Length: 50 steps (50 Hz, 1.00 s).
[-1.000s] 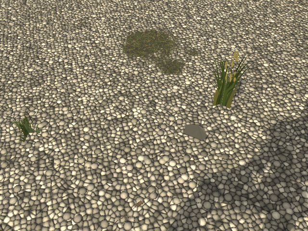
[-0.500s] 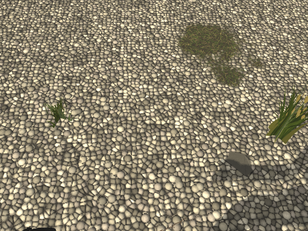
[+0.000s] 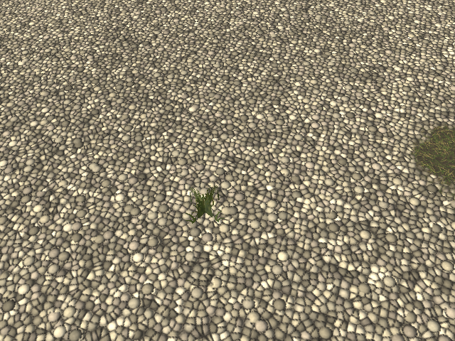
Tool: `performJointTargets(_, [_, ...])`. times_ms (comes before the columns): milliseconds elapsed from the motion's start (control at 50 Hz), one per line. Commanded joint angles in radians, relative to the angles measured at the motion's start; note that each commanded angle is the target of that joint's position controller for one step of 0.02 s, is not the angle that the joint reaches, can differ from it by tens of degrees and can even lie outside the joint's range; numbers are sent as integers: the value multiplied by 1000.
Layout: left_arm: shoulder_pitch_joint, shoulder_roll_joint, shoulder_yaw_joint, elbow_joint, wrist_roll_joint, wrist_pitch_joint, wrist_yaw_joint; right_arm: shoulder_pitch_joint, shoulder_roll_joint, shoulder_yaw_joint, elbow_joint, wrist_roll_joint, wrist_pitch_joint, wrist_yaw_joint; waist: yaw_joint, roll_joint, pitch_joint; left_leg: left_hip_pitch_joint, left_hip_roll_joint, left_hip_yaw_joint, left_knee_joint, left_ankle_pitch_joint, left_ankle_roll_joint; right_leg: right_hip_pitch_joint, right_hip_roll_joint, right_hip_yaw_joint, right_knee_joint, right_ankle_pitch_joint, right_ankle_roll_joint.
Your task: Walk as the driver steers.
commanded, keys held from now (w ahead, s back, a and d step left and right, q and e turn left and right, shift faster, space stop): w+q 1.00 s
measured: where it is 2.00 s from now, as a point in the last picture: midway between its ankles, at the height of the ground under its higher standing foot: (85, 219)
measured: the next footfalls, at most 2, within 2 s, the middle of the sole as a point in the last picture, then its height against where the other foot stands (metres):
left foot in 0.16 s outside the picture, level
right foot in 0.64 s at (245, 331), level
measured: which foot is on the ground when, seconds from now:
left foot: up 0.00-0.14, down 0.16-0.64, up 0.66-1.00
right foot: down 0.00-0.18, up 0.20-0.62, down 0.64-1.00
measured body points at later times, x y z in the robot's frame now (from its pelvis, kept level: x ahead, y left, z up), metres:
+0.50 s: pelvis +0.23 +0.09 +0.00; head +0.26 +0.12 +0.45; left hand +0.39 +0.39 -0.08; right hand +0.35 -0.18 -0.10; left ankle +0.13 +0.15 -0.75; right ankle +0.46 -0.02 -0.69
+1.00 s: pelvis +0.50 +0.16 +0.00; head +0.52 +0.18 +0.44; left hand +0.35 +0.42 -0.13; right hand +0.81 +0.07 -0.08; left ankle +0.53 +0.38 -0.69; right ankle +0.50 +0.03 -0.75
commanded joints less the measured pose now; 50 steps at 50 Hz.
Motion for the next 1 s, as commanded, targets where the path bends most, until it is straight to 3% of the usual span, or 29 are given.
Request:
performJointTargets(20, [-36, 201, 56, -49, -11, -16, -7, -144, -33, 1, -112, 2, -25, 14, 13, -175, 48, -23, 9, 37, -132, 16, 13, 32, -231, 120, -154, 25, -166])
performJointTargets(100, [-35, 226, 68, -26, -35, -6, -20, -140, -52, -5, -121, 5, -20, 26, -6, -171, 69, 84, -8, 88, -245, -52, 73, 46, -266, 73, -105, 57, -146])
performJointTargets(140, [-60, 229, 68, -21, -42, 1, -19, -1, -85, -31, -79, 0, -18, 24, -96, -134, 5, 329, -87, 157, -360, -13, 123, -5, -230, -19, 100, 350, -106])
performJointTargets(160, [-30, 183, 52, -18, -30, 0, -16, 166, -152, -68, -28, 5, -15, 14, -164, -61, -95, 582, -110, 121, -385, -6, 161, -99, -168, -97, 359, 443, -64])
performJointTargets(180, [-41, 88, 17, -77, 17, -9, -16, 289, -276, -95, -20, 8, -14, -6, -183, 203, -155, 850, 153, -336, -467, -64, 285, -462, -64, -119, 768, -22, 17])
performJointTargets(200, [-72, 78, 4, -126, 7, -43, -14, 290, -301, -85, -48, 7, -37, 3, -174, 286, -270, 966, 282, -805, -655, -255, 432, -717, 71, 101, 980, -341, 32])
performJointTargets(220, [-141, 168, 26, -133, -34, -65, -24, 260, -211, -58, -42, 3, -57, 10, -196, 150, -176, 925, 277, -691, -670, -242, 401, -821, 8, 162, 1037, -257, 13])
performJointTargets(240, [-155, 174, 25, -132, -36, -79, -30, 229, -166, -42, -36, -1, -65, 9, -168, 123, -109, 827, 239, -564, -650, -165, 368, -805, -29, 155, 984, -165, -13])
performJointTargets(260, [-150, 165, 25, -113, -12, -82, -25, 165, -141, -32, -44, -3, -65, 6, -128, 36, -63, 708, 193, -457, -640, -62, 332, -736, -64, 155, 908, -93, -13])
performJointTargets(280, [-147, 166, 29, -108, 8, -78, -24, 116, -119, -23, -52, -8, -63, 4, -96, 41, -30, 612, 154, -384, -655, 44, 315, -668, -79, 157, 827, -42, -6])
performJointTargets(300, [-142, 160, 30, -104, 12, -69, -29, 88, -112, -18, -58, -16, -63, -1, -74, 59, -17, 551, 130, -348, -675, 115, 311, -615, -80, 153, 796, -8, 3])
performJointTargets(340, [-143, 134, 24, -96, 16, -53, -33, 84, -121, -20, -44, -14, -68, -14, -57, 45, -15, 499, 108, -292, -687, 259, 318, -582, -56, 131, 729, 40, 31])
performJointTargets(380, [-211, 106, 12, -111, 16, -46, -32, 116, -136, -25, -18, -5, -70, -28, -71, 28, 10, 471, 85, -245, -689, 310, 305, -581, -31, 122, 588, 130, 51])
performJointTargets(440, [-347, 63, -8, -140, 6, -52, -44, 164, -147, -30, 16, 4, -64, -41, -116, 50, 35, 420, 41, -206, -675, 259, 261, -490, 23, 114, 334, 303, 52])
performJointTargets(500, [-427, 79, -6, -162, -10, -60, -59, 218, -158, -35, 48, 13, -61, -45, -141, 53, 49, 432, 67, -264, -660, 190, 247, -421, 50, 132, 220, 359, 38])
performJointTargets(560, [-415, 115, 9, -164, -12, -67, -64, 225, -152, -38, 66, 15, -52, -52, -122, 71, 51, 518, 103, -338, -590, 192, 224, -384, 46, 168, 163, 296, 5])
performJointTargets(600, [-333, 138, 25, -147, -11, -73, -58, 211, -148, -41, 66, 10, -42, -52, -81, 94, 20, 539, 94, -357, -506, 316, 205, -266, 60, 141, 141, 209, -29])
performJointTargets(620, [-226, 163, 41, -124, -4, -77, -51, 195, -122, -31, 57, 6, -40, -47, -25, 81, -53, 514, 37, -326, -377, 396, 176, -94, 48, 132, 114, 222, -61])
performJointTargets(640, [-66, 211, 54, -111, 12, -77, -43, 183, -76, -11, 28, -11, -40, -43, 44, 11, -214, 384, -24, -271, -114, 266, 141, 196, -96, 264, 159, 182, -123])
performJointTargets(660, [29, 272, 70, -76, 18, -64, -44, 344, 6, 13, 16, 14, -47, -41, -15, -322, -379, 12, -171, -162, 244, -303, 65, 567, -339, 727, 91, -32, -287])
performJointTargets(680, [18, 187, 51, -86, -6, -59, -50, 350, -83, 3, 35, 26, -51, -43, -7, -299, -339, -110, -105, -181, 392, -372, 54, 532, -370, 877, 5, -238, -279])
performJointTargets(700, [-35, 128, 35, -95, -9, -52, -42, 237, -146, -16, 27, 26, -48, -42, 16, -191, -183, -148, -63, -159, 425, -279, 47, 392, -329, 717, -22, -247, -234])
performJointTargets(720, [-89, 114, 27, -97, 0, -44, -39, 167, -149, -18, 11, 15, -44, -44, 0, -112, -90, -121, -25, -116, 404, -203, 43, 249, -291, 581, -36, -126, -207])
performJointTargets(740, [-118, 96, 22, -85, 5, -40, -38, 121, -137, -21, -3, 1, -45, -41, -18, -94, -19, -98, 4, -108, 358, -161, 43, 132, -253, 485, -62, -10, -201])
performJointTargets(780, [-142, 80, 17, -71, 10, -48, -35, 138, -96, -19, -5, 11, -34, -32, -58, -144, 9, -18, 43, -95, 301, -122, 48, 21, -206, 356, -115, 72, -190])
performJointTargets(840, [-136, 108, 29, -39, -3, -62, -34, 98, -50, -7, -26, 7, -18, -28, -65, -125, 45, -49, 63, -74, 211, -88, 39, -16, -220, 250, -174, 156, -215])
performJointTargets(920, [-132, 147, 40, -12, -2, -56, -31, 25, -41, 1, -41, 4, -26, -13, -49, -97, 53, -72, 69, -55, 26, 105, 32, 30, -209, 107, -191, 263, -206])
performJointTargets(1000, [-87, 180, 46, 15, -12, -39, -26, -107, -25, 11, -73, 5, -38, 13, 1, -82, 87, -20, 45, 19, -177, 225, 51, 70, -198, -10, -183, 295, -171])
Velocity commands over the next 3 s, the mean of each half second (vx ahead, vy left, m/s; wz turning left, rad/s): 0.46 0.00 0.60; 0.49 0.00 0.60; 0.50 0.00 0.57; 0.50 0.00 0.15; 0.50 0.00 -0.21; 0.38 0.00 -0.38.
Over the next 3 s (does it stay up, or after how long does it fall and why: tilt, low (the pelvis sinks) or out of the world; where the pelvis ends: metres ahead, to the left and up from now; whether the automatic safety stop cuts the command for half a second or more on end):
stays up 1.24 0.96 0.00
